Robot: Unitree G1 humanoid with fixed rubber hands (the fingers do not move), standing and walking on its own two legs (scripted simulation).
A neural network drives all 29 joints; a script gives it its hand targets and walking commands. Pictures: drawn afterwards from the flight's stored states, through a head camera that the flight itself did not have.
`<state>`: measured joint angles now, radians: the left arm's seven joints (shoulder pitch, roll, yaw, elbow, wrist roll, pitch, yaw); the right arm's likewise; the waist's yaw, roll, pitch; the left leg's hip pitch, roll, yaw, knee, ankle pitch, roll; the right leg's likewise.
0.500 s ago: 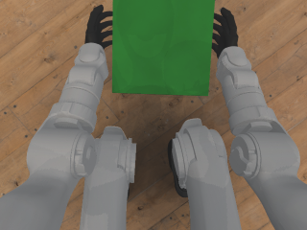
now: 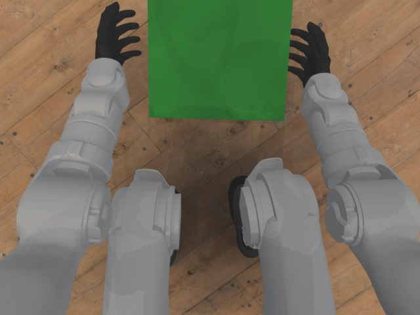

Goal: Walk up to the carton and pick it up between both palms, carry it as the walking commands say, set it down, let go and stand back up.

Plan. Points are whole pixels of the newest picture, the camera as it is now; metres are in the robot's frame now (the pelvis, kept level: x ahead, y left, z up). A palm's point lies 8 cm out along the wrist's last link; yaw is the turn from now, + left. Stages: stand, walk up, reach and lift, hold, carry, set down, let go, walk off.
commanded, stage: set down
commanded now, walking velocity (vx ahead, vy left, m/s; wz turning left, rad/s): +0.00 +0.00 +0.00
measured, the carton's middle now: (214, 57) +0.51 -0.05 -0.24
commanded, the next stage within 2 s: let go in 1.70 s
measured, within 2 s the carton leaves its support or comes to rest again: neither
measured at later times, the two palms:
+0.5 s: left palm (88, 47) +0.52 +0.15 -0.16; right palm (334, 58) +0.48 -0.23 -0.17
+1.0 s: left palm (50, 12) +0.51 +0.13 -0.02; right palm out of the picture +0.47 -0.25 -0.02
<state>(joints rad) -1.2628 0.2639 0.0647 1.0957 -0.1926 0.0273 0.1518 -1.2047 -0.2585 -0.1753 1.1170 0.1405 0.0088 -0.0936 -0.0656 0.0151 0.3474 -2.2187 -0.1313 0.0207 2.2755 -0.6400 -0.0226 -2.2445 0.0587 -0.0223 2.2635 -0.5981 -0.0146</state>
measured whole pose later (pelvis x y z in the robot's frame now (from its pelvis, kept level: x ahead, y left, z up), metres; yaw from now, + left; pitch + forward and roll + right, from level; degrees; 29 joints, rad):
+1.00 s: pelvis -0.03 +0.00 +0.12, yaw -2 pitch +28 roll +2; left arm -1.23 0.32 0.17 0.58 -0.16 0.33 0.16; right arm -1.19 -0.37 -0.18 0.58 0.22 0.32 -0.10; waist -0.06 -0.01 0.52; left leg -1.81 -0.08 0.01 1.87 -0.55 -0.01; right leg -1.85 0.06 -0.01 1.86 -0.49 -0.04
